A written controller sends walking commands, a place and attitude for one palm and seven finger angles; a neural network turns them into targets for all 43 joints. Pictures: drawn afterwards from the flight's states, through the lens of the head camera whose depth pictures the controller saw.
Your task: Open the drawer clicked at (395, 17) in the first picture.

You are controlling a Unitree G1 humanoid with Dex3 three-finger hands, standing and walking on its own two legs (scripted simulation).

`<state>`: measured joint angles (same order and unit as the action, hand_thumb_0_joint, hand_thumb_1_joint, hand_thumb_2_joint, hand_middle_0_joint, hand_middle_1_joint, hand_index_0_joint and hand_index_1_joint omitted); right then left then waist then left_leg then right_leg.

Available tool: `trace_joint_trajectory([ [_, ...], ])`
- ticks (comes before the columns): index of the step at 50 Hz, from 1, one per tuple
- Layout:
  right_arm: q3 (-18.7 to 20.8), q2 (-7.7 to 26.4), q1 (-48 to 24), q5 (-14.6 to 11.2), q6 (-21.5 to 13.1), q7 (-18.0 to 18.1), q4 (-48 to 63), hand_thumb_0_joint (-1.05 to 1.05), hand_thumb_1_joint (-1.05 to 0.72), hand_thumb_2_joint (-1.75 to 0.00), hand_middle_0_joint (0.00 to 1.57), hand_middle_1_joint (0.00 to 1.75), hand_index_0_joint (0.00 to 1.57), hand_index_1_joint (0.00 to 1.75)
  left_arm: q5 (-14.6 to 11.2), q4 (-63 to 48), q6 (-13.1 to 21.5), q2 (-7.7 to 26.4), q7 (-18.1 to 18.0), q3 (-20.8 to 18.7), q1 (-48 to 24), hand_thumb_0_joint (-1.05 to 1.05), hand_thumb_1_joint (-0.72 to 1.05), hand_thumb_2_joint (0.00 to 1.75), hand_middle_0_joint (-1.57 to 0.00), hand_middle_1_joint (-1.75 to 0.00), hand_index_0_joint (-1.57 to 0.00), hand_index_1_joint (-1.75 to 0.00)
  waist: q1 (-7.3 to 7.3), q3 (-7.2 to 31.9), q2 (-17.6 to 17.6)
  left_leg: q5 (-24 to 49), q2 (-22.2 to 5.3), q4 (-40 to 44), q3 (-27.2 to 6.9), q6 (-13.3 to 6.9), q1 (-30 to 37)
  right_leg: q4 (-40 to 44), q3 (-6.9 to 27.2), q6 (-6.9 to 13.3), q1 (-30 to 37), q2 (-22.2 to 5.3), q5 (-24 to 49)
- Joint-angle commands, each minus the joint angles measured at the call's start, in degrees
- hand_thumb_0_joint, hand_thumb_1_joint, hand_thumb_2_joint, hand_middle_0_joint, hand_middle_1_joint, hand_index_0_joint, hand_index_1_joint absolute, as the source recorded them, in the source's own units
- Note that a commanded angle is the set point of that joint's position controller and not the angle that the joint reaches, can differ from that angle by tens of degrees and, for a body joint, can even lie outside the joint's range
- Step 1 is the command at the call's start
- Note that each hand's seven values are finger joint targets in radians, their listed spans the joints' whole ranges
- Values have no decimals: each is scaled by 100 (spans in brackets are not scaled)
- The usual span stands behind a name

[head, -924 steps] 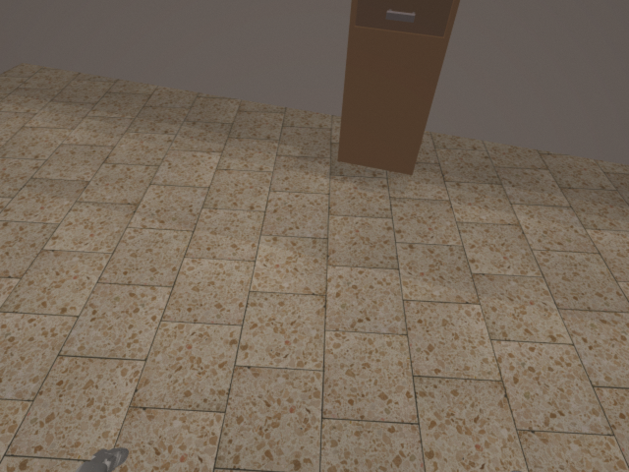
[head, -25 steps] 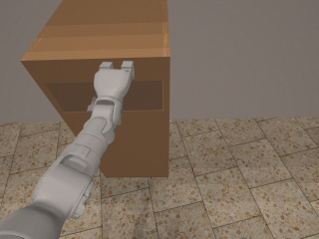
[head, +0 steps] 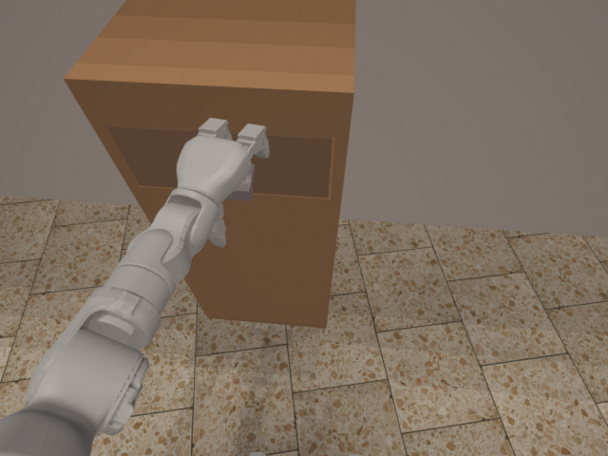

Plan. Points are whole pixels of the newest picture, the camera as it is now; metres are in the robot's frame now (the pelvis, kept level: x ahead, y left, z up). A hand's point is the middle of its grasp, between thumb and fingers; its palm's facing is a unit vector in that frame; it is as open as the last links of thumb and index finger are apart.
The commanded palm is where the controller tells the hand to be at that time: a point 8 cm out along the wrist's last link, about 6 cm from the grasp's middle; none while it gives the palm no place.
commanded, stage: move the hooked fingers above the handle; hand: left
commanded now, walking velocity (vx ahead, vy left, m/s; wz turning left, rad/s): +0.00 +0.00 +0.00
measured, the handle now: (221, 178) +0.54 +0.13 +0.01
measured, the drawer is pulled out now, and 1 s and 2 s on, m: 0.00 0.00 0.00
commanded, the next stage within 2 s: none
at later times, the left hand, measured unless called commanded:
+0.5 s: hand (189, 211) +0.45 +0.16 +0.04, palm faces -0.17 +0.01 -0.99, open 13.9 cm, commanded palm +0.47 +0.16 +0.12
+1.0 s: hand (205, 191) +0.47 +0.14 +0.06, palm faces -0.17 -0.02 -0.99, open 13.7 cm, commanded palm +0.46 +0.15 +0.12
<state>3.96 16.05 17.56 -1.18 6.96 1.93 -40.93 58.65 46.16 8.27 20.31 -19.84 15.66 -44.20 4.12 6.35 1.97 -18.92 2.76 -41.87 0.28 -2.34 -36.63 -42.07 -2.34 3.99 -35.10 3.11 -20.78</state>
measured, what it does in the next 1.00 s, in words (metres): stands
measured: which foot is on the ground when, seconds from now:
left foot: down 0.00-1.00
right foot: down 0.00-1.00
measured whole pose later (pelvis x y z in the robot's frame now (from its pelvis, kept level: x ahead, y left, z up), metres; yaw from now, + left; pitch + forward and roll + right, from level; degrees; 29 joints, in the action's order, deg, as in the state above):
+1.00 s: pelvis +0.00 +0.00 +0.01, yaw -3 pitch +12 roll +0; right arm -0.7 12.2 17.5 -2.6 11.1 3.1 -34.9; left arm 58.1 58.9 -3.4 21.1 -7.1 10.5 -47.8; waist 6.4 6.7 2.3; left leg -17.1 1.7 -37.1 2.8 -2.7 -31.9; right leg -37.8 0.5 3.6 -31.4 4.2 -18.1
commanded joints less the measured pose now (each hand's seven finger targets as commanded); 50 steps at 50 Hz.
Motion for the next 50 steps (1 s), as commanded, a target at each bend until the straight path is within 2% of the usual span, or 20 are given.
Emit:
trace_joint_trajectory([
  [1, -8, 637, 169, 55, 52, -106, 401, 0, -90, -90, 20, 30, 20, 30, 27, 119, -1434, 1883, -863, -1559, -3301, 0, -50, 30, -30, -120, -30, -120, 10, 2234, -14, 1349, -9, 504, 71, -1, 992, 629, 344, -103, 1016, -35, 1441],
  [4, -90, 640, -3, -19, 269, -62, 485, 0, -90, -90, 20, 30, 20, 30, 242, 1268, -2434, 1836, -469, -1263, -2869, 0, -50, 30, -30, -120, -30, -120, -81, 2186, -424, 1513, 0, 610, 267, 13, 602, 762, 456, -215, 1741, -104, 2147],
  [6, -122, 684, -85, -99, 463, 16, 572, 0, -90, -90, 20, 30, 20, 30, 94, 1622, -2700, 1912, 28, -1303, -2607, 0, -50, 30, -30, -120, -30, -120, -67, 2091, -1147, 1543, -3, 715, 327, -19, 458, 922, 517, -303, 2249, -154, 2560],
  [8, -197, 712, -278, -170, 578, 173, 711, 0, -90, -90, 20, 30, 20, 30, -43, 1593, -2817, 2116, 418, -1251, -2658, 0, -50, 30, -30, -120, -30, -120, -65, 1868, -1458, 1197, 23, 904, 374, -56, 322, 1107, 627, -410, 2478, -248, 2425],
  [13, -342, 718, -390, -238, 496, 507, 1028, 0, -90, -90, 20, 30, 20, 30, -114, 1554, -2170, 2054, 1257, -971, -2103, 0, -50, 30, -30, -120, -30, -120, -23, 923, -1426, 566, -14, 1079, 337, -108, 301, 1426, 772, -389, 2057, -338, 1382],
  [16, -314, 672, -324, -207, 339, 563, 1194, 0, -90, -90, 20, 30, 20, 30, -14, 1142, -1472, 1944, 1526, -893, -2002, 0, -50, 30, -30, -120, -30, -120, 0, 715, -992, 304, -56, 981, 310, -104, 297, 1458, 859, -316, 1691, -370, 811],
  [19, -207, 645, -75, -143, 140, 532, 1311, 0, -90, -90, 20, 30, 20, 30, -53, 222, -580, 1879, 1502, -1012, -2302, 0, -50, 30, -30, -120, -30, -120, 99, 963, -496, 178, -53, 734, 243, -121, 297, 1287, 925, -295, 1444, -383, 651],
  [21, -67, 558, 43, -109, 0, 468, 1323, 0, -90, -90, 20, 30, 20, 30, -117, -752, 7, 1564, 1321, -846, -2998, 0, -50, 30, -30, -120, -30, -120, 258, 1558, -236, 319, -52, 534, 159, -156, 678, 1110, 902, -277, 1290, -343, 816],
  [23, 107, 526, 292, -39, -159, 390, 1160, 0, -90, -90, 20, 30, 20, 30, -99, -1819, 492, 1521, 951, -831, -3852, 0, -50, 30, -30, -120, -30, -120, 330, 2479, 441, 591, -42, 335, 44, -163, 1302, 885, 859, -221, 980, -260, 941],
  [25, 224, 533, 489, 21, -269, 295, 944, 0, -90, -90, 20, 30, 20, 30, -82, -2256, 686, 1399, 518, -801, -4094, 0, -50, 30, -30, -120, -30, -120, 381, 3187, 806, 1110, -48, 77, -90, -135, 1936, 621, 699, -171, 526, -173, 1171],
  [26, 242, 523, 570, 57, -315, 220, 784, 0, -90, -90, 20, 30, 20, 30, -101, -2061, 586, 994, 334, -506, -4128, 0, -50, 30, -30, -120, -30, -120, 506, 3272, 719, 1316, -60, -50, -132, -123, 2070, 525, 595, -174, 309, -142, 1252],
  [30, 227, 639, 657, 29, -199, -11, 393, 0, -90, -90, 20, 30, 20, 30, -211, -728, -272, 999, -324, -809, -3711, 0, -50, 30, -30, -120, -30, -120, 532, 2291, 208, 1112, -74, 100, -149, -62, 1578, 614, 329, -155, -67, -21, 978],
  [33, 142, 687, 594, 15, -39, -129, 313, 0, -90, -90, 20, 30, 20, 30, -51, 64, -1168, 1201, -481, -937, -3829, 0, -50, 30, -30, -120, -30, -120, 407, 2210, 167, 1312, -53, 251, -40, -40, 1308, 618, 290, -142, 228, 11, 1255],
  [35, 87, 688, 499, 7, 79, -147, 385, 0, -90, -90, 20, 30, 20, 30, 133, 535, -1714, 1347, -361, -992, -3690, 0, -50, 30, -30, -120, -30, -120, 261, 2296, 211, 1554, -42, 318, 48, -38, 1184, 630, 324, -141, 648, 2, 1649],
  [37, 45, 713, 453, -3, 220, -127, 504, 0, -90, -90, 20, 30, 20, 30, 117, 1064, -2036, 1354, -13, -1026, -3114, 0, -50, 30, -30, -120, -30, -120, 132, 2481, -267, 1932, -45, 368, 120, -59, 1009, 626, 367, -173, 1385, -34, 2441],
  [39, 10, 742, 298, -41, 368, -46, 621, 0, -90, -90, 20, 30, 20, 30, 106, 1095, -2158, 1501, 312, -1050, -2871, 0, -50, 30, -30, -120, -30, -120, 142, 2224, -819, 1791, -45, 501, 197, -95, 749, 766, 420, -260, 1771, -96, 2706],
  [42, -63, 739, 136, -97, 464, 75, 789, 0, -90, -90, 20, 30, 20, 30, -4, 1286, -2082, 1358, 760, -926, -2336, 0, -50, 30, -30, -120, -30, -120, 110, 1549, -1216, 1375, -34, 728, 225, -117, 525, 960, 434, -297, 1830, -158, 2426],
  [45, -102, 717, 62, -117, 411, 185, 972, 0, -90, -90, 20, 30, 20, 30, -58, 1029, -1673, 1273, 1076, -835, -2095, 0, -50, 30, -30, -120, -30, -120, 107, 1036, -1145, 849, -63, 863, 203, -145, 574, 1154, 466, -275, 1476, -185, 1547],
  [49, -38, 589, 124, -52, 198, 249, 1185, 0, -90, -90, 20, 30, 20, 30, -24, -273, -610, 1150, 1120, -753, -2635, 0, -50, 30, -30, -120, -30, -120, 122, 1445, -340, 776, -78, 728, 129, -161, 1010, 1055, 573, -200, 1182, -191, 1183],
  [50, 8, 554, 162, -30, 145, 253, 1182, 0, -90, -90, 20, 30, 20, 30, 1, -698, -339, 1365, 1001, -964, -2823, 0, -50, 30, -30, -120, -30, -120, 77, 1737, -183, 856, -84, 660, 105, -164, 1168, 1003, 609, -183, 1204, -186, 1184],
])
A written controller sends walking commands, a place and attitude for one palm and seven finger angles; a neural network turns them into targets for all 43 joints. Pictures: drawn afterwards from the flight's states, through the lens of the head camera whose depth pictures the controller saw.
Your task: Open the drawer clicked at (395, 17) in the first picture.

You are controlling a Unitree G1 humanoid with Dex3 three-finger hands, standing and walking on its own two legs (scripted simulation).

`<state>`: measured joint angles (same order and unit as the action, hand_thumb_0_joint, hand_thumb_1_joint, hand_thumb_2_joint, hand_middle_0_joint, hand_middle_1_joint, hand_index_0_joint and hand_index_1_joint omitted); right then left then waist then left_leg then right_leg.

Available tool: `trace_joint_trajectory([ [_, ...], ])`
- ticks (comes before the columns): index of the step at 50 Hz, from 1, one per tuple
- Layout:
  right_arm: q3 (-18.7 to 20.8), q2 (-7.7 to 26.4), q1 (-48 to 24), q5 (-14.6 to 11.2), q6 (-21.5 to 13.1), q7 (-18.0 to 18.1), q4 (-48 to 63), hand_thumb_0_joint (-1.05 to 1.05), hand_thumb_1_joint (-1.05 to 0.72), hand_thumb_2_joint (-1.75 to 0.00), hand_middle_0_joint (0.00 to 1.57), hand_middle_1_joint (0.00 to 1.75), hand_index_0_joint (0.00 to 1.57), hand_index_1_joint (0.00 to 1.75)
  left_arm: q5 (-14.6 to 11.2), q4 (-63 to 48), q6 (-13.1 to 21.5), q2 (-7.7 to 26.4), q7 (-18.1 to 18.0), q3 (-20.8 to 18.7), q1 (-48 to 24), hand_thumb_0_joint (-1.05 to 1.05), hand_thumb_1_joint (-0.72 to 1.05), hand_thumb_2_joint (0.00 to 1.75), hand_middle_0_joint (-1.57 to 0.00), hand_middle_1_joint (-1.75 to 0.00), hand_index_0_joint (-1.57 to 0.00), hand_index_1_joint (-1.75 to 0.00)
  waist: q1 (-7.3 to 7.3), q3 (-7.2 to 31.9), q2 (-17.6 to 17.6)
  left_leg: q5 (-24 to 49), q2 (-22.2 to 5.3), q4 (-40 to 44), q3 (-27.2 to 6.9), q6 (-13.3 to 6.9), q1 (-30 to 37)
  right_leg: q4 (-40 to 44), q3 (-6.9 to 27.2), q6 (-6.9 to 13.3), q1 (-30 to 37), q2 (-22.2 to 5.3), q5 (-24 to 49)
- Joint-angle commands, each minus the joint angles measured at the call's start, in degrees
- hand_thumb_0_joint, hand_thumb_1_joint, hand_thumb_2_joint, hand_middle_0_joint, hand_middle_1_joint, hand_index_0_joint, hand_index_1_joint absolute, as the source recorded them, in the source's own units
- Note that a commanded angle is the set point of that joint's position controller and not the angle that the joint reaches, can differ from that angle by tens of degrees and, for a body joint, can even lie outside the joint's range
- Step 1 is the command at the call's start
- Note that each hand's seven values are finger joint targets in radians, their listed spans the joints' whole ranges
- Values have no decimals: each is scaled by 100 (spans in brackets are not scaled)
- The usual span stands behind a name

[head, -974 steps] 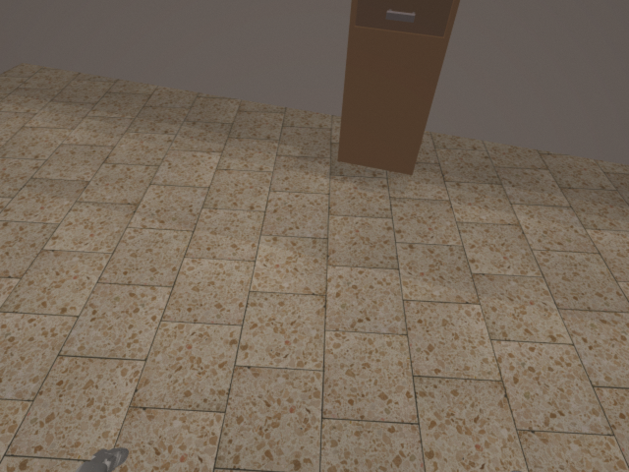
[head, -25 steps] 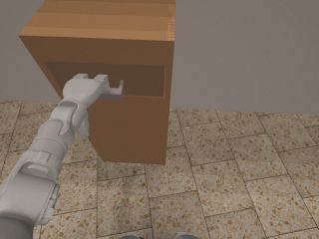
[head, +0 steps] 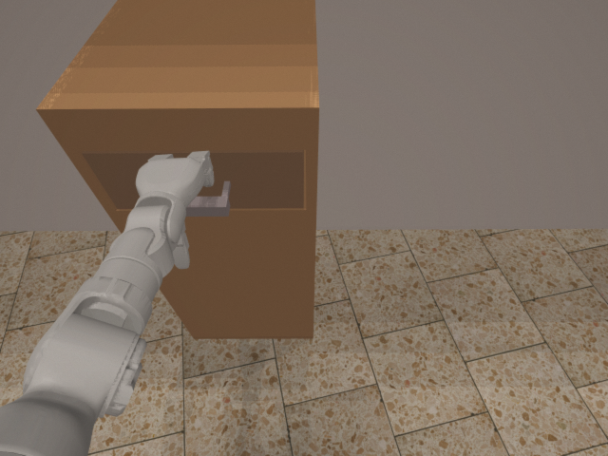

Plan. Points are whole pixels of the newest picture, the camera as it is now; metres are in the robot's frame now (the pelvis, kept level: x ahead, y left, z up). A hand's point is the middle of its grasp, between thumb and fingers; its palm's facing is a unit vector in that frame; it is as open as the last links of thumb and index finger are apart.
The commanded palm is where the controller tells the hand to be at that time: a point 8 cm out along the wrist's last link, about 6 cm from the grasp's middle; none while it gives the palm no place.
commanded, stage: move the hooked fingers above the handle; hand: left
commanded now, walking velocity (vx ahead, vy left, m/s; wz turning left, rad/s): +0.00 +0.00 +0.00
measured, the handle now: (198, 196) +0.53 +0.15 +0.00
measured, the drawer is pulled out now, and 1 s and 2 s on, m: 0.00 0.00 0.00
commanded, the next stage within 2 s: lower the fingers behind the handle in 1.38 s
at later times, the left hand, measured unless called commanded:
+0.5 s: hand (192, 200) +0.47 +0.14 +0.06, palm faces -0.14 -0.04 -0.99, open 13.6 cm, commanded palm +0.45 +0.15 +0.11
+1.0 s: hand (207, 215) +0.45 +0.12 +0.05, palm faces -0.21 -0.08 -0.97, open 13.8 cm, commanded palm +0.46 +0.15 +0.12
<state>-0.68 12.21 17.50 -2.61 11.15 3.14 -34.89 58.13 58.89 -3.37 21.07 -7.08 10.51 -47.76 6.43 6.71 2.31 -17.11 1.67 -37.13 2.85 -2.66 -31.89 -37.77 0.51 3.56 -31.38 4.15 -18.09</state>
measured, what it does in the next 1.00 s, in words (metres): stands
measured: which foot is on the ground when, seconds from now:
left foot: down 0.00-1.00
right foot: down 0.00-1.00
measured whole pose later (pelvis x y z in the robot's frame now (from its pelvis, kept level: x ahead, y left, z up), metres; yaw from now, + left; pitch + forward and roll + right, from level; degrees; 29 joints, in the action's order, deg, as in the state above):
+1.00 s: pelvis +0.02 +0.00 +0.00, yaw +3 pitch +12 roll +0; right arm 2.8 14.6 16.0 -1.1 10.6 2.3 -38.5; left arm 53.0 46.4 2.0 18.1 -1.8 18.5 -43.0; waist 4.1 6.8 2.1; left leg -18.6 3.0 -37.1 0.2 -2.8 -30.4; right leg -36.9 -1.9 3.5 -28.6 3.0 -20.2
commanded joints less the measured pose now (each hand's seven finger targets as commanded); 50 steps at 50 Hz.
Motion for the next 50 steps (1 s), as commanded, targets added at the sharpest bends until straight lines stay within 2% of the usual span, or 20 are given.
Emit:
trace_joint_trajectory([
  [1, 510, 897, 195, 140, -324, 124, 585, 0, -90, -90, 20, 30, 20, 30, 66, -2325, 1046, 1308, -402, -472, -2673, 0, -50, 30, -30, -120, -30, -120, -133, 1933, -59, 833, 36, 105, -197, -131, 843, 494, 305, -112, 797, -265, 984],
  [3, 587, 852, 315, 174, -431, 82, 429, 0, -90, -90, 20, 30, 20, 30, 157, -2790, 1315, 1211, -780, -393, -3273, 0, -50, 30, -30, -120, -30, -120, 3, 2307, 353, 1036, 10, -56, -312, -85, 1271, 326, 223, -86, 292, -201, 907],
  [6, 654, 895, 442, 249, -551, -34, 192, 0, -90, -90, 20, 30, 20, 30, 212, -2785, 1256, 1242, -1426, -561, -3551, 0, -50, 30, -30, -120, -30, -120, 57, 2708, 395, 1412, -14, -274, -466, -15, 1555, 91, 56, -55, -148, -117, 851],
  [11, 656, 999, 421, 257, -446, -244, -137, 0, -90, -90, 20, 30, 20, 30, 153, -1516, 183, 816, -1913, -367, -3380, 0, -50, 30, -30, -120, -30, -120, 165, 2483, 106, 1569, -21, -230, -412, 46, 1360, 99, -110, -66, -238, -53, 996],
  [14, 632, 1044, 428, 176, -296, -306, -158, 0, -90, -90, 20, 30, 20, 30, 156, -724, -603, 703, -1585, -188, -3005, 0, -50, 30, -30, -120, -30, -120, 29, 2387, -24, 1696, -26, -77, -293, 51, 1228, 222, -89, -86, 157, -55, 1326],
  [16, 632, 1069, 377, 144, -179, -308, -93, 0, -90, -90, 20, 30, 20, 30, 50, -523, -863, 235, -1133, 199, -2859, 0, -50, 30, -30, -120, -30, -120, 96, 2354, -214, 1998, -44, -48, -249, 29, 1275, 301, -51, -103, 435, -87, 1754],
  [17, 632, 1074, 372, 130, -128, -304, -18, 0, -90, -90, 20, 30, 20, 30, -21, -597, -861, 66, -901, 346, -2668, 0, -50, 30, -30, -120, -30, -120, 69, 2293, -370, 2084, -48, -19, -243, 1, 1291, 341, -51, -124, 551, -99, 1894],
  [19, 589, 1121, 256, 128, -4, -228, 35, 0, -90, -90, 20, 30, 20, 30, 1, -503, -833, 392, -587, 118, -2345, 0, -50, 30, -30, -120, -30, -120, 25, 1984, -759, 1865, -28, 80, -208, -55, 1039, 432, 5, -154, 826, -144, 1989],
  [22, 529, 1084, 122, 119, -1, -138, 216, 0, -90, -90, 20, 30, 20, 30, -162, -677, -464, -27, -100, 416, -1884, 0, -50, 30, -30, -120, -30, -120, 44, 1282, -1014, 1469, 12, 211, -190, -101, 800, 583, 33, -165, 830, -208, 1905],
  [25, 508, 1015, 72, 156, -71, -17, 397, 0, -90, -90, 20, 30, 20, 30, -152, -1623, 366, 738, -48, -182, -2003, 0, -50, 30, -30, -120, -30, -120, -157, 1581, -662, 1352, 39, 222, -209, -124, 830, 508, 184, -122, 1071, -251, 1800],
  [27, 515, 919, 96, 194, -142, 19, 494, 0, -90, -90, 20, 30, 20, 30, -20, -2430, 910, 1399, -348, -699, -2372, 0, -50, 30, -30, -120, -30, -120, -344, 1996, -150, 1438, 54, 179, -229, -108, 917, 391, 254, -76, 1165, -242, 1721],
  [31, 527, 793, 34, 243, -277, 17, 371, 0, -90, -90, 20, 30, 20, 30, 395, -2684, 1030, 2089, -1425, -1391, -2640, 0, -50, 30, -30, -120, -30, -120, -450, 2176, 29, 1541, 46, -17, -280, -21, 710, 150, 188, -22, 824, -163, 1388],
  [34, 556, 832, -10, 260, -343, -58, 219, 0, -90, -90, 20, 30, 20, 30, 450, -2286, 462, 1931, -1988, -1306, -2596, 0, -50, 30, -30, -120, -30, -120, -378, 2443, 188, 1532, 32, -75, -183, 20, 833, 125, 129, -42, 682, -131, 1350],
  [36, 564, 880, 11, 239, -308, -105, 111, 0, -90, -90, 20, 30, 20, 30, 343, -1710, -49, 1629, -1941, -1025, -2586, 0, -50, 30, -30, -120, -30, -120, -238, 2670, -60, 1656, 38, -59, -118, 12, 890, 192, 114, -96, 937, -139, 1640],
  [38, 621, 958, 152, 149, -251, -153, 15, 0, -90, -90, 20, 30, 20, 30, 196, -1221, -508, 1061, -1572, -416, -2571, 0, -50, 30, -30, -120, -30, -120, -66, 2587, -135, 1771, 3, -3, -76, 9, 1107, 318, 88, -150, 893, -142, 1878],
  [41, 704, 1003, 140, 79, -159, -200, 107, 0, -90, -90, 20, 30, 20, 30, -279, -1389, -735, -461, -592, 886, -2430, 0, -50, 30, -30, -120, -30, -120, 249, 2536, -494, 2224, -6, 0, -149, -56, 1642, 539, 91, -211, 950, -168, 2401],
  [43, 691, 1080, -7, 121, -151, -138, 132, 0, -90, -90, 20, 30, 20, 30, -554, -1890, -432, -704, 42, 1164, -2309, 0, -50, 30, -30, -120, -30, -120, 352, 2128, -610, 2146, 11, 28, -254, -132, 1725, 614, 99, -263, 832, -204, 2453],
  [46, 586, 1047, -72, 181, -216, -27, 170, 0, -90, -90, 20, 30, 20, 30, -704, -2475, 473, -305, 543, 870, -2222, 0, -50, 30, -30, -120, -30, -120, 242, 1757, -576, 2055, 104, 57, -386, -165, 1588, 554, 136, -221, 864, -269, 2418],
  [48, 589, 948, 44, 218, -208, 1, 157, 0, -90, -90, 20, 30, 20, 30, -475, -2898, 1108, 432, 341, 211, -2397, 0, -50, 30, -30, -120, -30, -120, -14, 1902, -94, 2154, 109, -8, -416, -120, 1693, 404, 173, -130, 745, -228, 2284],
  [50, 586, 839, 111, 225, -226, -19, 151, 0, -90, -90, 20, 30, 20, 30, -201, -3201, 1449, 1046, -233, -440, -2656, 0, -50, 30, -30, -120, -30, -120, -255, 2161, 327, 2322, 56, -100, -447, -22, 1724, 185, 118, -40, 544, -179, 2035],
])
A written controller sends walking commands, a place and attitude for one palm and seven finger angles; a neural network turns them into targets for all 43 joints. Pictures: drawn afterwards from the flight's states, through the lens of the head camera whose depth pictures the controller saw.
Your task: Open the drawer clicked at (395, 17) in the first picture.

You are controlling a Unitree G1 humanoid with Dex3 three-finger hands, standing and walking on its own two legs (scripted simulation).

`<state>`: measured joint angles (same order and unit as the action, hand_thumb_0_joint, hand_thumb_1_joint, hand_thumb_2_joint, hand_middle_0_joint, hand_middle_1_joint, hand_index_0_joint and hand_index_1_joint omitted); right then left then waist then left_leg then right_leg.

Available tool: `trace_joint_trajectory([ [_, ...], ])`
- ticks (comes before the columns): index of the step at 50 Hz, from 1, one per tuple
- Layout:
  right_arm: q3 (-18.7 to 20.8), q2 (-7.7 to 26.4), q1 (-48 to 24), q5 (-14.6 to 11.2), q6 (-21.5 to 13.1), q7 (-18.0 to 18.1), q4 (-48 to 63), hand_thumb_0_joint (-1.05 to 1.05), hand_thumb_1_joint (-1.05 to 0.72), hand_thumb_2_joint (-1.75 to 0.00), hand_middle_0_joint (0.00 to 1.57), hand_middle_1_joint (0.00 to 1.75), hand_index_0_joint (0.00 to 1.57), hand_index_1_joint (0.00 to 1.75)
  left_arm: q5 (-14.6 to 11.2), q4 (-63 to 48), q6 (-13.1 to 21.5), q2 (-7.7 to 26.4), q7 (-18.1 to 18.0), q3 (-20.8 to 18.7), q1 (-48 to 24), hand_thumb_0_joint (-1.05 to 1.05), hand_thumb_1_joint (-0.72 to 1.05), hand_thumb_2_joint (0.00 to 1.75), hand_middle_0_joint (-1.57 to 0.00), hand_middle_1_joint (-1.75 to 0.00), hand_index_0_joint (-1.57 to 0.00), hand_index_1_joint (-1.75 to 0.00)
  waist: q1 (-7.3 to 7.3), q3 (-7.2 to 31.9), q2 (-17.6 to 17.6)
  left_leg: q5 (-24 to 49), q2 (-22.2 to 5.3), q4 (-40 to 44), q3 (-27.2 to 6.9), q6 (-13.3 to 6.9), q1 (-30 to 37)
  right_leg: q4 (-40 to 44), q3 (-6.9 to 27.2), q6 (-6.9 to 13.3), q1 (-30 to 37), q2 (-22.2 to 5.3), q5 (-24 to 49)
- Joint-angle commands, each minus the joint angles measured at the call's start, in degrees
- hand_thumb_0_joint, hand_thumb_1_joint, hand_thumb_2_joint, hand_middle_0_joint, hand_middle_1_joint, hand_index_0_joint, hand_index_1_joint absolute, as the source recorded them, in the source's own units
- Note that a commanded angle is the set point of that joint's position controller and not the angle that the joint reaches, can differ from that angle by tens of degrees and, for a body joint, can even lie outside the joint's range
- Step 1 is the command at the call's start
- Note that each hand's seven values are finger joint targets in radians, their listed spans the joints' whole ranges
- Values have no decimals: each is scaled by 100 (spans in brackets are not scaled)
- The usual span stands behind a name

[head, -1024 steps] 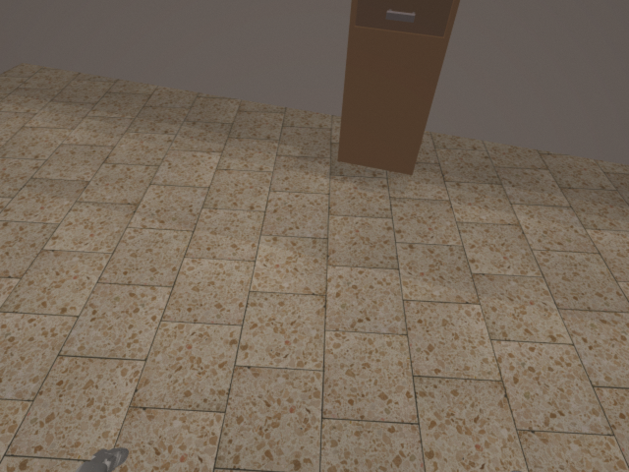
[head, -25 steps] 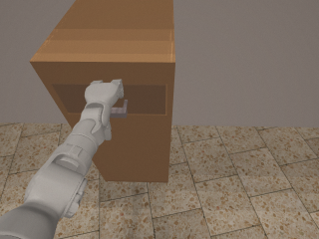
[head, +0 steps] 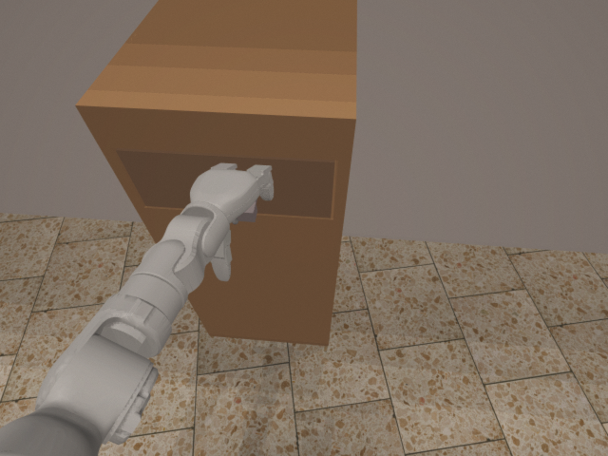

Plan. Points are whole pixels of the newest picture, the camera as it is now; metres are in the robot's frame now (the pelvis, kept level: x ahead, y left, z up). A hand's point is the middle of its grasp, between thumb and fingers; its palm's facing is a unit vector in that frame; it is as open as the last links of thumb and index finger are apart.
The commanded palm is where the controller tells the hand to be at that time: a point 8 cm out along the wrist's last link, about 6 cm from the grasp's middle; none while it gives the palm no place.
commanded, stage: move the hooked fingers above the handle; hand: left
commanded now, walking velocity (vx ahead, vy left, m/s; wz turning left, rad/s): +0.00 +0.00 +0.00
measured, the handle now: (226, 200) +0.52 +0.13 +0.00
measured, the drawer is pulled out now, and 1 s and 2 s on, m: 0.00 0.00 0.00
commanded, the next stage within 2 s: lower the fingers behind the handle in 0.38 s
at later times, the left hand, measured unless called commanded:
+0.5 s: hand (177, 204) +0.45 +0.18 +0.07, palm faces -0.16 +0.02 -0.99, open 13.7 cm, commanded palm +0.43 +0.16 +0.11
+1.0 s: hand (202, 206) +0.47 +0.15 +0.04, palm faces -0.04 +0.02 -1.00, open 13.7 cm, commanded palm +0.45 +0.15 +0.08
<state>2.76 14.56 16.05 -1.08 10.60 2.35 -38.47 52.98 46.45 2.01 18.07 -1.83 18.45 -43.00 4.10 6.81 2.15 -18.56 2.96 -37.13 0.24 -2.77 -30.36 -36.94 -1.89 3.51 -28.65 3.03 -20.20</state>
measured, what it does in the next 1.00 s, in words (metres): stands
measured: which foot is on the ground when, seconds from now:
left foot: down 0.00-1.00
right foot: down 0.00-1.00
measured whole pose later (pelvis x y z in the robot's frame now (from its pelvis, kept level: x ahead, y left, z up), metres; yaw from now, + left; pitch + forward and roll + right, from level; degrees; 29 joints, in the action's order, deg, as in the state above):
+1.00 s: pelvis -0.02 +0.00 -0.01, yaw -2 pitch +17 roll +0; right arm 0.8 11.6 17.0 -1.4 10.8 0.9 -39.5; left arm 58.3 61.9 -9.9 20.2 -16.8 10.3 -51.7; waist 5.9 7.8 3.7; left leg -19.3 1.8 -43.1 1.8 -2.6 -40.3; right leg -43.1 -0.9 3.6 -39.2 3.9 -20.3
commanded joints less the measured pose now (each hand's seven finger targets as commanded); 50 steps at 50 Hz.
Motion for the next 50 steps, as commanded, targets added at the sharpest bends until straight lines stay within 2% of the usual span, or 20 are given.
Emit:
trace_joint_trajectory([
  [1, 208, 632, 257, 102, -173, 55, 494, 0, -90, -90, 20, 30, 20, 30, 430, -1825, 888, 2033, -1128, -1859, -3068, 0, -50, 30, -30, -120, -30, -120, -212, 2147, 229, 2440, -65, -128, -180, 22, 1211, -13, 322, -3, 362, -54, 2158],
  [2, 164, 586, 196, 90, -159, 46, 507, 0, -90, -90, 20, 30, 20, 30, 540, -1541, 715, 2333, -1486, -2169, -3043, 0, -50, 30, -30, -120, -30, -120, -235, 2117, 184, 2302, -52, -124, -173, 48, 892, -99, 323, 7, 367, -34, 2068],
  [4, 77, 534, -23, 28, -112, 53, 667, 0, -90, -90, 20, 30, 20, 30, 479, -1324, 229, 2285, -1938, -2182, -2735, 0, -50, 30, -30, -120, -30, -120, -381, 1983, -199, 1948, -16, -34, 8, 70, 441, -74, 331, -4, 657, -53, 1946],
  [7, -29, 551, -380, 46, -25, 124, 746, 0, -90, -90, 20, 30, 20, 30, 664, -1106, -459, 2519, -2387, -2100, -2531, 0, -50, 30, -30, -120, -30, -120, -549, 2609, -227, 2050, 6, -56, 262, 89, 328, -83, 547, -56, 1263, -123, 2466],
  [9, -39, 566, -362, 41, 21, 94, 629, 0, -90, -90, 20, 30, 20, 30, 852, -292, -1109, 2108, -2459, -1766, -2275, 0, -50, 30, -30, -120, -30, -120, -490, 2514, -263, 2086, -51, 26, 328, 131, 304, -10, 485, -72, 1222, -88, 2541],
  [12, -102, 647, -478, -86, 142, 172, 600, 0, -90, -90, 20, 30, 20, 30, 692, -223, -1550, 2545, -2337, -1889, -2655, 0, -50, 30, -30, -120, -30, -120, -432, 2607, -850, 1850, -71, 253, 369, 87, 267, 246, 659, -195, 1745, -146, 2584],
  [14, -79, 645, -482, -157, 151, 257, 610, 0, -90, -90, 20, 30, 20, 30, 528, -97, -1863, 2392, -2068, -1743, -2836, 0, -50, 30, -30, -120, -30, -120, -342, 2690, -988, 1751, -45, 403, 407, 37, 313, 405, 672, -292, 2168, -224, 2893],
  [16, -138, 648, -620, -210, 204, 361, 597, 0, -90, -90, 20, 30, 20, 30, 415, 73, -1915, 2599, -1745, -1848, -2606, 0, -50, 30, -30, -120, -30, -120, -388, 2518, -1171, 1662, -35, 531, 408, 17, 301, 525, 740, -347, 2397, -265, 3028],
  [19, -131, 744, -478, -211, 176, 474, 609, 0, -90, -90, 20, 30, 20, 30, 393, 410, -1688, 2460, -1143, -1701, -2204, 0, -50, 30, -30, -120, -30, -120, -243, 1814, -1215, 1293, -39, 669, 372, -19, 189, 717, 739, -430, 2188, -333, 2921],
  [21, -56, 784, -354, -194, 118, 472, 708, 0, -90, -90, 20, 30, 20, 30, 482, 324, -1247, 1961, -673, -1316, -2079, 0, -50, 30, -30, -120, -30, -120, -73, 1662, -1088, 1334, -45, 629, 355, -58, 287, 753, 730, -403, 2088, -376, 3101],
  [24, 91, 734, -163, -109, -77, 347, 796, 0, -90, -90, 20, 30, 20, 30, 320, -661, -316, 596, -75, -268, -2029, 0, -50, 30, -30, -120, -30, -120, 181, 1466, -437, 1461, -21, 412, 271, -95, 806, 773, 698, -333, 1433, -341, 3020],
  [26, 140, 680, -28, -69, -184, 279, 785, 0, -90, -90, 20, 30, 20, 30, 156, -1105, 206, 415, 90, -161, -2045, 0, -50, 30, -30, -120, -30, -120, 262, 1544, -174, 1616, 4, 256, 173, -112, 1074, 703, 697, -256, 1200, -300, 2790],
  [29, 247, 686, 181, 5, -280, 240, 639, 0, -90, -90, 20, 30, 20, 30, 70, -1869, 995, 1067, -146, -731, -2640, 0, -50, 30, -30, -120, -30, -120, 271, 1706, 96, 1503, 28, 11, 36, -106, 1093, 534, 730, -206, 747, -273, 2340],
  [32, 336, 672, 307, 10, -381, 166, 466, 0, -90, -90, 20, 30, 20, 30, 233, -2275, 1396, 1561, -878, -1249, -3240, 0, -50, 30, -30, -120, -30, -120, 241, 2024, 147, 1394, 4, -252, -108, -67, 925, 223, 659, -145, 210, -210, 1807],
  [36, 348, 670, 379, 70, -512, -27, 287, 0, -90, -90, 20, 30, 20, 30, 536, -1526, 980, 1612, -2048, -1628, -3015, 0, -50, 30, -30, -120, -30, -120, 148, 2280, 63, 1463, -16, -594, -131, -2, 543, -243, 388, -48, -385, -85, 1475],
  [41, 263, 753, 314, 132, -343, -228, 209, 0, -90, -90, 20, 30, 20, 30, 838, 361, -658, 1422, -2712, -1515, -2931, 0, -50, 30, -30, -120, -30, -120, 190, 2272, -48, 1263, -17, -569, 56, 57, -45, -285, 252, -84, -373, -9, 1403],
  [43, 230, 806, 408, 52, -217, -228, 234, 0, -90, -90, 20, 30, 20, 30, 947, 895, -1306, 1314, -2511, -1179, -3115, 0, -50, 30, -30, -120, -30, -120, 292, 2334, -182, 1215, -44, -475, 112, 38, -36, -153, 293, -147, -173, 9, 1519],
  [45, 223, 840, 476, 3, -137, -172, 328, 0, -90, -90, 20, 30, 20, 30, 804, 1041, -1591, 1365, -2082, -1103, -3281, 0, -50, 30, -30, -120, -30, -120, 338, 2630, -450, 1277, -35, -413, 152, -29, 2, -15, 393, -215, 415, -31, 1960],
  [48, 236, 860, 498, 8, -98, 10, 495, 0, -90, -90, 20, 30, 20, 30, 362, 553, -1183, 1238, -1214, -985, -3362, 0, -50, 30, -30, -120, -30, -120, 462, 2923, -811, 1520, -37, -342, 106, -128, 163, 28, 475, -295, 1081, -128, 2722],
  [50, 156, 880, 534, -8, -78, 108, 467, 0, -90, -90, 20, 30, 20, 30, 400, 1075, -930, 1420, -854, -1117, -2584, 0, -50, 30, -30, -120, -30, -120, 396, 2261, -1019, 1239, -30, -227, 75, -139, -137, 104, 440, -296, 973, -139, 2428],
])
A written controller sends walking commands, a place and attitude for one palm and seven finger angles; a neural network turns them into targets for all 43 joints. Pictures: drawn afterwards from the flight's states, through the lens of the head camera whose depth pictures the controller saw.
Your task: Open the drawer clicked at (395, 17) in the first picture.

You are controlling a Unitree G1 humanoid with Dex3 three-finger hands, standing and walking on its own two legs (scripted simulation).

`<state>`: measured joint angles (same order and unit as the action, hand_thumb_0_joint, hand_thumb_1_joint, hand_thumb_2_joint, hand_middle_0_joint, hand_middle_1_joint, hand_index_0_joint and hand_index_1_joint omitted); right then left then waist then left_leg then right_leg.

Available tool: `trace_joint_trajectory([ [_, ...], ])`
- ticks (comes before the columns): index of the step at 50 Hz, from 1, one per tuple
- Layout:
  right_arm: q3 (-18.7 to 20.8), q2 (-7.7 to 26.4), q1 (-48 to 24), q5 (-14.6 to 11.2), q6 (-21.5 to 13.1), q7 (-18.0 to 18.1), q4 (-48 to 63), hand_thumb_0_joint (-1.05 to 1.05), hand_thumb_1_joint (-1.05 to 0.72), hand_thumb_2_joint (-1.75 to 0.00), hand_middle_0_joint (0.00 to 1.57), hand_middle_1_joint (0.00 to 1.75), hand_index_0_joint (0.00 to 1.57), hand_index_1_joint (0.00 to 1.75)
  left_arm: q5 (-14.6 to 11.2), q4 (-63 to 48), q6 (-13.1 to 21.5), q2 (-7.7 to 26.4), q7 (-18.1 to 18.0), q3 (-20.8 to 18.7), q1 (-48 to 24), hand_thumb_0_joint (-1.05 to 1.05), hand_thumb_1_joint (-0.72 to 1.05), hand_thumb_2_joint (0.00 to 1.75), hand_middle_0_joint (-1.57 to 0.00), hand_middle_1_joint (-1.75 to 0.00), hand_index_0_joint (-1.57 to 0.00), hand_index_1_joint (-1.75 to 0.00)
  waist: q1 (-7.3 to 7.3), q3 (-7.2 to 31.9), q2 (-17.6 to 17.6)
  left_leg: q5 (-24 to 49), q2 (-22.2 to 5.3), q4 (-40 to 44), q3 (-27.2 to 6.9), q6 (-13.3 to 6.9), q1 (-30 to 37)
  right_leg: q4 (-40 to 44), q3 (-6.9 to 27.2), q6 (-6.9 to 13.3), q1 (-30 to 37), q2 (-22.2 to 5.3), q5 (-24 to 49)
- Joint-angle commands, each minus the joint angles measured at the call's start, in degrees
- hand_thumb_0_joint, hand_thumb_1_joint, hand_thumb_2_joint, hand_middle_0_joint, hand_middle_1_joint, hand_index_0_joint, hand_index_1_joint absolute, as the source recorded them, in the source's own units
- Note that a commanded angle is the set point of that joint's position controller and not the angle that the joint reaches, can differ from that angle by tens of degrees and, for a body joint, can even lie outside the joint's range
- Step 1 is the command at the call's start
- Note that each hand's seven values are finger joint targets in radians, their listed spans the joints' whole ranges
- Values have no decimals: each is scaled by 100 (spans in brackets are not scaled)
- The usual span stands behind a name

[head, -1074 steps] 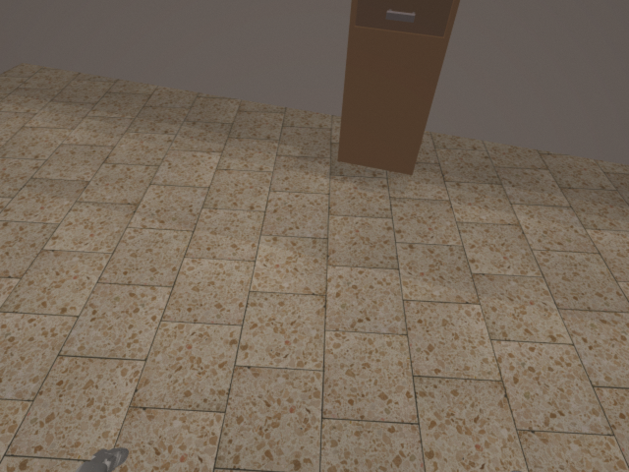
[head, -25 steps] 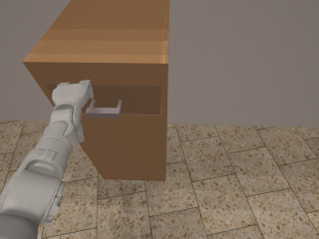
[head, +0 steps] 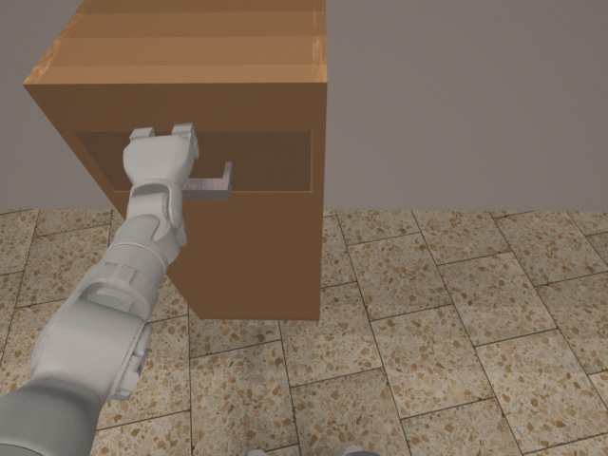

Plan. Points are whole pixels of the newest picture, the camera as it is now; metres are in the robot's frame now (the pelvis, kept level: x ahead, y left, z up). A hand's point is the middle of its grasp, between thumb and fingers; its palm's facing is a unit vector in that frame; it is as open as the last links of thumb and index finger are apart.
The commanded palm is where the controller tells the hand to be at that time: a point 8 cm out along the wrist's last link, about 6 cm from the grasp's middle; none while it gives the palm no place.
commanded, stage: lower the fingers behind the handle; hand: left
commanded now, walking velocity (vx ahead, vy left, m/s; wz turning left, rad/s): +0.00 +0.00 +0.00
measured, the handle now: (198, 178) +0.53 +0.15 +0.02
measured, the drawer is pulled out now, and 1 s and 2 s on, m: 0.00 0.00 0.00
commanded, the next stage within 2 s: close the thumb around the handle in 1.08 s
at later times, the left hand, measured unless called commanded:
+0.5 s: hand (197, 207) +0.48 +0.15 +0.00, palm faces +0.03 -0.01 -1.00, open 13.9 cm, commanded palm +0.46 +0.16 +0.06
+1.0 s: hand (197, 212) +0.48 +0.15 -0.01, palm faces +0.00 -0.03 -1.00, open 13.8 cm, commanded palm +0.46 +0.16 +0.05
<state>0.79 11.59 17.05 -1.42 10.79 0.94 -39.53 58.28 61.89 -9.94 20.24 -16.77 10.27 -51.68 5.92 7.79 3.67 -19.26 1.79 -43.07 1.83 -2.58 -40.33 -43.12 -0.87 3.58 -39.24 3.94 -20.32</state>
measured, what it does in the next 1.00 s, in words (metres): stands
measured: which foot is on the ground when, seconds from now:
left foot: down 0.00-1.00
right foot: down 0.00-1.00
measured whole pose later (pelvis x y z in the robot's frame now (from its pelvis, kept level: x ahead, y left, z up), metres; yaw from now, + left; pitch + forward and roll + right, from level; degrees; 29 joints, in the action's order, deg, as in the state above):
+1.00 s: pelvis +0.01 +0.00 -0.02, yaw -1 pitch +21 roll -1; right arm 3.9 14.1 19.3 0.6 8.7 0.8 -39.6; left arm 63.7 59.4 0.4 19.0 -25.8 7.3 -43.7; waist 6.4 10.6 2.7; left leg -23.5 0.8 -50.0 2.3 -2.6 -47.3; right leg -49.0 -0.7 3.8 -46.0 4.9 -23.7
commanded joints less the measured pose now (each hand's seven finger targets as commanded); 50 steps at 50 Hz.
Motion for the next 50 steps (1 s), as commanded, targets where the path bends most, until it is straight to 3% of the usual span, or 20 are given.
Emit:
trace_joint_trajectory([
  [1, 330, 1183, 450, 26, -110, 270, 587, 0, -90, -90, 20, 30, 20, 30, -123, -601, 498, 1048, 789, -175, -1684, 0, -50, 30, -30, -120, -30, -120, 224, 1891, -1111, 1272, 75, 392, -114, -149, 853, 760, 339, -269, 1820, -234, 2296],
  [2, 335, 1136, 479, 39, -144, 286, 610, 0, -90, -90, 20, 30, 20, 30, -67, -737, 779, 853, 855, -60, -1475, 0, -50, 30, -30, -120, -30, -120, 191, 1566, -1004, 1151, 63, 394, -116, -147, 850, 791, 323, -246, 1513, -216, 2007],
  [4, 361, 1079, 512, 82, -215, 289, 640, 0, -90, -90, 20, 30, 20, 30, -12, -1179, 1371, 712, 817, -43, -1348, 0, -50, 30, -30, -120, -30, -120, 104, 1331, -660, 1028, 41, 341, -146, -131, 944, 787, 328, -163, 1053, -185, 1530],
  [6, 410, 1013, 565, 112, -267, 266, 684, 0, -90, -90, 20, 30, 20, 30, 27, -1615, 1871, 896, 608, -342, -1306, 0, -50, 30, -30, -120, -30, -120, -57, 1517, -402, 1193, 27, 235, -183, -112, 1016, 616, 310, -77, 922, -151, 1431],
  [9, 478, 963, 639, 168, -365, 186, 633, 0, -90, -90, 20, 30, 20, 30, 256, -2067, 2124, 1319, -115, -786, -1719, 0, -50, 30, -30, -120, -30, -120, -141, 2004, 65, 1298, -31, -13, -256, -47, 1025, 236, 268, -27, 441, -91, 1192],
  [12, 609, 965, 738, 248, -478, -2, 440, 0, -90, -90, 20, 30, 20, 30, 482, -1665, 1814, 498, -772, -355, -1625, 0, -50, 30, -30, -120, -30, -120, 15, 2196, 70, 1633, -116, -304, -371, 39, 1274, -8, 64, -6, -283, -11, 1074],
  [16, 697, 1090, 841, 309, -429, -144, 257, 0, -90, -90, 20, 30, 20, 30, 494, -1625, 1152, 655, -1332, -507, -2438, 0, -50, 30, -30, -120, -30, -120, 195, 2854, -27, 1971, -137, -488, -414, 71, 1497, -151, 9, -31, -314, 27, 1288],
  [18, 680, 1128, 848, 289, -321, -160, 234, 0, -90, -90, 20, 30, 20, 30, 526, -1574, 785, 903, -1431, -649, -2567, 0, -50, 30, -30, -120, -30, -120, 170, 3140, 29, 2132, -123, -469, -380, 73, 1629, -150, 15, -56, -92, 36, 1508],
  [22, 602, 1097, 743, 232, -174, -113, 260, 0, -90, -90, 20, 30, 20, 30, 487, -1217, 251, 785, -1285, -450, -2571, 0, -50, 30, -30, -120, -30, -120, 205, 2994, 132, 2196, -104, -353, -323, 69, 1724, -10, 6, -78, 83, 42, 1650],
  [24, 545, 1098, 702, 201, -154, -52, 316, 0, -90, -90, 20, 30, 20, 30, 396, -953, 109, 872, -1116, -484, -2420, 0, -50, 30, -30, -120, -30, -120, 200, 2712, -114, 1928, -76, -230, -249, 8, 1476, 134, 59, -110, 368, 33, 1671],
  [26, 474, 1100, 666, 180, -135, 32, 392, 0, -90, -90, 20, 30, 20, 30, 355, -652, 95, 1058, -917, -597, -2128, 0, -50, 30, -30, -120, -30, -120, 157, 2544, -298, 1844, -45, -151, -209, -26, 1217, 204, 116, -117, 666, 9, 1842],
  [29, 419, 1068, 655, 141, -157, 122, 517, 0, -90, -90, 20, 30, 20, 30, 348, -424, 268, 987, -636, -513, -1569, 0, -50, 30, -30, -120, -30, -120, 131, 2141, -633, 1567, -14, -79, -132, -81, 835, 309, 199, -152, 882, -33, 1897],
  [32, 387, 1062, 678, 139, -237, 163, 581, 0, -90, -90, 20, 30, 20, 30, 342, -408, 550, 854, -462, -394, -1422, 0, -50, 30, -30, -120, -30, -120, 198, 1819, -777, 1311, -5, -76, -96, -103, 568, 364, 260, -173, 857, -80, 1835],
  [34, 375, 1063, 705, 145, -272, 198, 606, 0, -90, -90, 20, 30, 20, 30, 365, -489, 747, 1130, -431, -582, -1291, 0, -50, 30, -30, -120, -30, -120, 134, 1825, -762, 1196, 9, -125, -91, -103, 376, 312, 324, -168, 900, -104, 1820],
  [35, 387, 1042, 705, 150, -296, 200, 647, 0, -90, -90, 20, 30, 20, 30, 360, -753, 893, 1195, -439, -649, -1317, 0, -50, 30, -30, -120, -30, -120, 53, 1998, -574, 1262, 12, -149, -86, -98, 451, 268, 354, -150, 924, -106, 1854],
  [37, 448, 979, 711, 189, -343, 177, 645, 0, -90, -90, 20, 30, 20, 30, 410, -1203, 1175, 1074, -536, -601, -1450, 0, -50, 30, -30, -120, -30, -120, -2, 2386, -141, 1531, -4, -238, -82, -73, 770, 156, 358, -113, 833, -95, 1967],
  [39, 480, 961, 747, 214, -382, 143, 585, 0, -90, -90, 20, 30, 20, 30, 455, -1351, 1307, 1065, -703, -659, -1474, 0, -50, 30, -30, -120, -30, -120, -3, 2458, -24, 1624, -25, -348, -105, -50, 843, 68, 317, -98, 632, -69, 1925],
  [44, 553, 1013, 800, 241, -390, 43, 436, 0, -90, -90, 20, 30, 20, 30, 483, -1237, 1086, 1098, -1093, -764, -1468, 0, -50, 30, -30, -120, -30, -120, 39, 2629, -158, 1825, -22, -473, -109, -34, 804, -21, 277, -107, 569, -40, 2092],
  [48, 572, 1024, 796, 236, -311, -10, 386, 0, -90, -90, 20, 30, 20, 30, 433, -1148, 778, 1053, -1173, -744, -1492, 0, -50, 30, -30, -120, -30, -120, 36, 2788, -201, 1995, 8, -449, -83, -31, 868, -3, 276, -128, 819, -37, 2405],
  [50, 549, 1049, 758, 223, -268, 17, 408, 0, -90, -90, 20, 30, 20, 30, 424, -1121, 648, 1307, -1144, -889, -1455, 0, -50, 30, -30, -120, -30, -120, -1, 2781, -262, 1938, 26, -367, -27, -45, 763, 62, 317, -153, 1094, -59, 2572],
])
